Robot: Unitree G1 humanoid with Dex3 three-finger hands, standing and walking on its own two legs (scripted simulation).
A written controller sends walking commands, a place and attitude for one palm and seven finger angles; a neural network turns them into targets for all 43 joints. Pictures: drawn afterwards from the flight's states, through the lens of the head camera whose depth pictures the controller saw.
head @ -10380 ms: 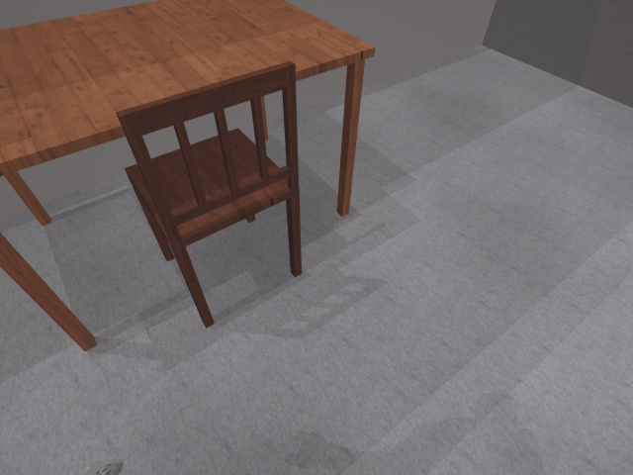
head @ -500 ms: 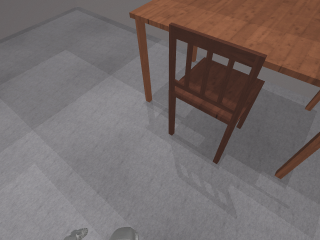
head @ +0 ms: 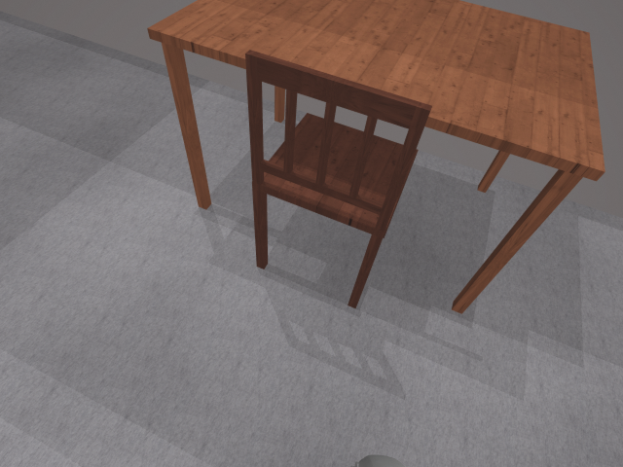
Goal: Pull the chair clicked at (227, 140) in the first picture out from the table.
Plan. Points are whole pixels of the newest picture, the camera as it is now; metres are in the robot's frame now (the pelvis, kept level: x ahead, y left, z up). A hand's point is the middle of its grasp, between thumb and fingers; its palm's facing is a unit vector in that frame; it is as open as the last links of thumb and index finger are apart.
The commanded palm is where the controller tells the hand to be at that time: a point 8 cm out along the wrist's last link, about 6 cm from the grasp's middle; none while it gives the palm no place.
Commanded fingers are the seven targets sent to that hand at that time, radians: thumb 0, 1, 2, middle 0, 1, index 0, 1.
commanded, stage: turn to face it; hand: left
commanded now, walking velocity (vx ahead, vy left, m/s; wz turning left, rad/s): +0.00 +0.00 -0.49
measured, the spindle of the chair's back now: (325, 146) +0.81 +0.01 -0.11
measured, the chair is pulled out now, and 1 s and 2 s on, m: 0.00 0.00 0.00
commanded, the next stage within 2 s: take the last steps up to it in 0.42 s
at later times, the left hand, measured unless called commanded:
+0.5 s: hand (231, 464) +0.15 +0.12 -0.16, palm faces -0.20 -0.95 -0.23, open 7.4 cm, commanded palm none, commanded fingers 0.00 0.90 0.90 -0.20 -0.30 -0.20 -0.30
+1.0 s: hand (249, 422) +0.21 +0.10 -0.17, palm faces -0.26 -0.95 -0.20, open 7.4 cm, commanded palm none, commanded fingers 0.00 0.90 0.90 -0.20 -0.30 -0.20 -0.30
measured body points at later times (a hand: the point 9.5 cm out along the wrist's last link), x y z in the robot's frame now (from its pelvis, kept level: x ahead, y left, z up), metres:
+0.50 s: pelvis +0.01 -0.05 -0.01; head +0.03 -0.06 +0.44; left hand +0.16 +0.17 -0.14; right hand -0.01 -0.30 -0.16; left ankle +0.03 +0.09 -0.70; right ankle -0.02 -0.15 -0.74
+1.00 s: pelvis +0.11 -0.06 -0.01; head +0.12 -0.08 +0.44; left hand +0.22 +0.15 -0.16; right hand -0.04 -0.24 -0.17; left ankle +0.04 +0.07 -0.74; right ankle +0.11 -0.16 -0.74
